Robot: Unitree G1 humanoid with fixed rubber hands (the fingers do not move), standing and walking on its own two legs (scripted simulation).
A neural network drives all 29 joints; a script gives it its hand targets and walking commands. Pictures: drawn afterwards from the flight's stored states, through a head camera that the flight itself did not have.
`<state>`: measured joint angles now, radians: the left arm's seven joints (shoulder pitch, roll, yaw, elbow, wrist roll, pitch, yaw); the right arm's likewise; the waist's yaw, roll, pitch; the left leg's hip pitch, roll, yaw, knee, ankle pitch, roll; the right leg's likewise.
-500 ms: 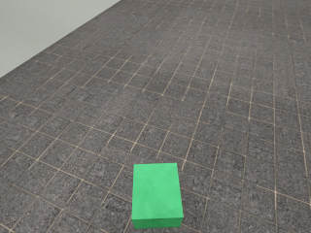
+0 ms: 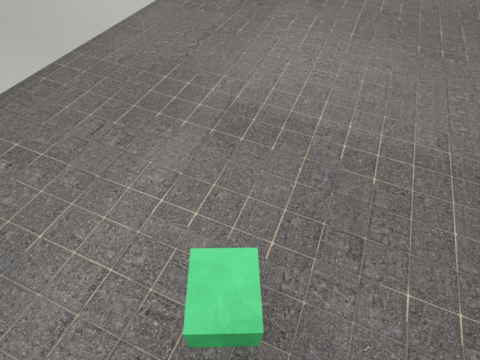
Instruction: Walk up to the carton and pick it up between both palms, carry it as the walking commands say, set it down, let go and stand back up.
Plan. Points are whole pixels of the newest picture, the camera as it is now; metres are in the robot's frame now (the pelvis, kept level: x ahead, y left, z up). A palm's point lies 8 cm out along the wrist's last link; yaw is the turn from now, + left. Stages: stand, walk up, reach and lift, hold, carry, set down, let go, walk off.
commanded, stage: walk up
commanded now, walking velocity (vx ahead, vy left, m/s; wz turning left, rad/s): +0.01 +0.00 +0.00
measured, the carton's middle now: (224, 296) +0.44 +0.06 -0.66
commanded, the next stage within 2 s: stand in 0.48 s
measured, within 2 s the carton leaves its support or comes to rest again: neither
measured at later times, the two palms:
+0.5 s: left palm out of the picture +0.00 +0.22 -0.15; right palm out of the picture -0.01 -0.23 -0.13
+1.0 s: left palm out of the picture +0.05 +0.23 -0.14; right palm out of the picture +0.06 -0.24 -0.12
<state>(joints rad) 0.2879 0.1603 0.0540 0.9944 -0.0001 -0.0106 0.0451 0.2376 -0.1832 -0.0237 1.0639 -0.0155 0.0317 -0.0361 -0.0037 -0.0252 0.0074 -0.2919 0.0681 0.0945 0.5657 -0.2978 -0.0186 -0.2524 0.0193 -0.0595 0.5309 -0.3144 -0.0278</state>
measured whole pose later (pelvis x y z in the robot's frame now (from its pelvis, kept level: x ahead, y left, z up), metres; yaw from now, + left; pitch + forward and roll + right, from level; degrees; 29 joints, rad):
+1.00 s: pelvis -0.04 +0.00 +0.00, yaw +0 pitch +2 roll -1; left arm 0.18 0.20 0.05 0.82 0.00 0.19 0.02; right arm 0.16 -0.18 0.01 0.81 0.01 0.17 -0.04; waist 0.00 -0.04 0.03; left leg -0.37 0.06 0.10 0.62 -0.28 0.00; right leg -0.34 0.01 -0.05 0.60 -0.31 -0.03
